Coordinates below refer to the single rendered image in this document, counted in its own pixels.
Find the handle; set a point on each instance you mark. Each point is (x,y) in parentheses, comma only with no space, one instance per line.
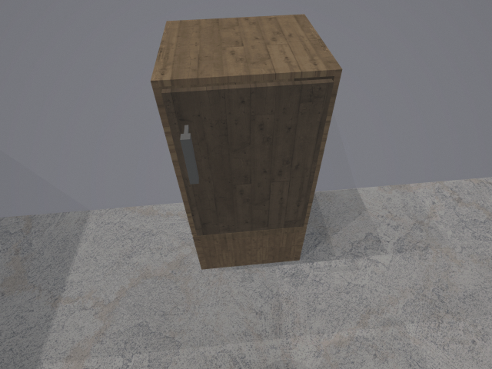
(188,152)

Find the cupboard door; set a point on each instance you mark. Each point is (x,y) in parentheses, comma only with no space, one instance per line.
(256,148)

